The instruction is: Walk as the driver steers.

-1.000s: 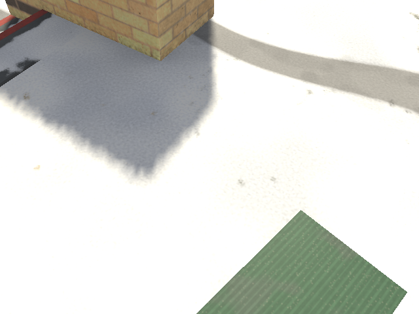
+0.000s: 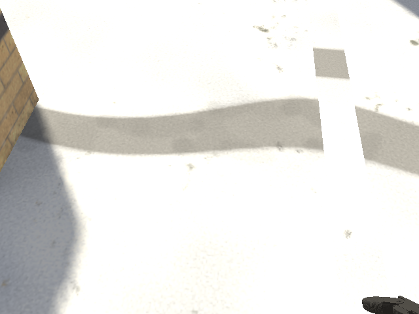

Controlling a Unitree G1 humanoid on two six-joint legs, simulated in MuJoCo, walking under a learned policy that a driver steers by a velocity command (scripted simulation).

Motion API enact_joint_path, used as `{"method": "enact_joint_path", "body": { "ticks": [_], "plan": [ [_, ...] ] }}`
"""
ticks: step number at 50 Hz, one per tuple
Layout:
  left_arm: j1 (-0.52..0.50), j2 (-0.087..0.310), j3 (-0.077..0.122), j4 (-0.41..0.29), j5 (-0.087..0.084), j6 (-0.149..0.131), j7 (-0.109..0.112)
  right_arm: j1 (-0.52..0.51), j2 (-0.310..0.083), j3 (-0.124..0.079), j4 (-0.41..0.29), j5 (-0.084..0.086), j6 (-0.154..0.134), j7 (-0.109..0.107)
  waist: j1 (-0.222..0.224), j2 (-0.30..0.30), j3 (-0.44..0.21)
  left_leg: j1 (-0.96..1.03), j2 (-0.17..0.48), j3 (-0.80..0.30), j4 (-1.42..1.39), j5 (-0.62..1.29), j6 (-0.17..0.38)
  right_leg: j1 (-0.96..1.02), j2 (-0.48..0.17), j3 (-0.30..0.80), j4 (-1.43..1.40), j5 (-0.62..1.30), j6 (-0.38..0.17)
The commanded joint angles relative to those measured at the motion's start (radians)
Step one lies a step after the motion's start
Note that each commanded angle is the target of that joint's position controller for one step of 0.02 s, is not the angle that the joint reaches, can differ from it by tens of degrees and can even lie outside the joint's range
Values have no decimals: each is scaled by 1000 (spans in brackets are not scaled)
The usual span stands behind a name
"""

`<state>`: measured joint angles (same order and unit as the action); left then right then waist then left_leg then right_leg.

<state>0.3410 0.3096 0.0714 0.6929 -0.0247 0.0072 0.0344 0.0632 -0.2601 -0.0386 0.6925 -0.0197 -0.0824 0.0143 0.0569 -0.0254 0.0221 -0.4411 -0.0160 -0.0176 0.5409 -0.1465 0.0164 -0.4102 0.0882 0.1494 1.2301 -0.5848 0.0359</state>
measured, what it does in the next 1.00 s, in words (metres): steps on the spot: right foot, then left foot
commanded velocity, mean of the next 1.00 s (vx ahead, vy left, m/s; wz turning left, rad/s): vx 0.05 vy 0.00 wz -0.05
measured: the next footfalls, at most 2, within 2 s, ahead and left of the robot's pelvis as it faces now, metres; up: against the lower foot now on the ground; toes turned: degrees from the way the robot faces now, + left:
right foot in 0.38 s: +0.11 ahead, -0.15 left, +0.02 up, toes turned -16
left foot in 0.80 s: +0.09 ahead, +0.09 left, +0.00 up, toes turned -2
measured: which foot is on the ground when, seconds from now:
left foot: down 0.00-0.38, up 0.40-0.78, down 0.80-1.00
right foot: up 0.00-0.36, down 0.38-0.80, up 0.82-1.00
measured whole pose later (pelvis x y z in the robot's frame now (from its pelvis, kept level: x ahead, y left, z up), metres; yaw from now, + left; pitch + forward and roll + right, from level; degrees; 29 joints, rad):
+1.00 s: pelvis +0.06 +0.02 +0.02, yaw +2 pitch +2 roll -3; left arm 0.09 0.31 0.11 0.75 0.00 0.04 0.07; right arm 0.22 -0.29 -0.06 0.77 0.00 0.02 -0.01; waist -0.02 -0.03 0.04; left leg -0.25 -0.03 -0.06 0.46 -0.23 0.07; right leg -0.59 0.00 0.04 1.20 -0.40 0.06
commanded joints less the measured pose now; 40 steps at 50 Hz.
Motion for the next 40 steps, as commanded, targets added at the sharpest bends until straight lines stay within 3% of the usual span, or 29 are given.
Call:
{"method": "enact_joint_path", "body": {
  "ticks": [1,3,6,9,15,17,18,19,20,21,22,23,24,26,31,36,39,40],
  "plan": [
    [-7,151,45,-97,3,28,15,56,-118,-28,-57,-8,29,-15,-61,128,-133,363,334,-292,-156,398,195,-297,-115,-34,154,80,50],
    [10,91,34,-104,2,45,13,40,-131,-34,-33,-14,33,-19,-38,182,-85,240,266,-155,-216,415,185,-206,-123,-86,64,120,51],
    [-35,51,22,-134,11,44,14,54,-156,-46,-4,-7,38,-30,-48,168,-121,304,309,-105,-234,525,225,-220,-140,-101,-57,160,56],
    [-79,49,18,-153,13,48,3,31,-175,-54,4,3,56,-37,-55,150,-147,319,332,-51,-255,443,230,-174,-163,-115,-180,243,47],
    [-165,71,26,-195,12,58,-30,38,-216,-70,34,25,74,-21,-78,172,-87,311,344,32,-249,274,196,-39,-138,-200,-445,259,-14],
    [-149,62,29,-195,14,55,-39,46,-219,-69,51,44,78,-19,-57,164,-87,310,331,46,-183,244,160,63,-107,-224,-628,325,-52],
    [-125,74,34,-187,20,51,-36,81,-196,-61,73,50,79,-16,-45,138,-92,262,293,69,-125,192,112,175,-92,-198,-748,429,-83],
    [-82,143,52,-186,24,47,-23,122,-134,-39,82,27,73,-11,-49,-14,-144,137,214,144,27,44,22,369,-208,-29,-818,740,-135],
    [-109,209,51,-204,46,44,-14,122,-71,-8,40,-7,66,-6,-70,-279,-182,-60,74,180,215,-388,-70,427,-461,271,-856,881,-319],
    [-77,104,24,-185,64,24,-17,29,-140,-30,45,2,73,-10,10,-172,-207,-70,89,34,396,-519,-95,366,-476,250,-857,912,-385],
    [-103,66,3,-158,68,4,-20,49,-144,-34,56,26,80,-4,-21,-148,-189,-57,102,-6,443,-491,-92,330,-431,148,-854,895,-349],
    [-152,68,6,-145,58,-8,-23,85,-132,-35,85,36,88,-6,-48,-122,-169,-51,109,-14,431,-452,-89,318,-377,71,-852,838,-294],
    [-200,66,6,-138,46,-15,-23,97,-141,-39,103,30,95,-12,-56,-113,-142,-39,111,-25,403,-395,-96,294,-359,26,-858,825,-263],
    [-251,63,4,-121,52,-20,-16,129,-140,-42,124,32,105,-16,-85,-104,-122,65,84,-12,369,-313,-112,212,-326,-68,-859,882,-248],
    [-235,107,31,-81,44,3,8,86,-133,-40,89,43,122,-20,-39,-99,-97,45,75,28,293,-290,-108,253,-383,-57,-867,723,-289],
    [-269,112,42,-50,31,12,18,112,-122,-45,66,38,139,-5,-53,-103,-91,86,83,47,209,-274,-68,238,-422,-62,-836,671,-270],
    [-304,103,44,-29,6,19,24,206,-117,-53,90,32,138,9,-109,-76,-105,235,35,99,-48,-83,-1,185,-377,-145,-706,584,-176],
    [-253,73,41,-4,10,22,21,214,-153,-64,91,23,136,5,-93,35,-76,296,59,12,-150,58,38,95,-315,-224,-562,440,-101]
  ]
}}
Keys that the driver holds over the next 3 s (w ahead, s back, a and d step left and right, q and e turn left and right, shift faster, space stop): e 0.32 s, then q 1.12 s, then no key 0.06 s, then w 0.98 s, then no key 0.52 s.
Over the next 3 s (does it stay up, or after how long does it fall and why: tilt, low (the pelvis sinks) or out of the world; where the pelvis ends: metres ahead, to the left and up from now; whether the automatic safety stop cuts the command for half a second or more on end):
stays up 0.57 0.23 0.00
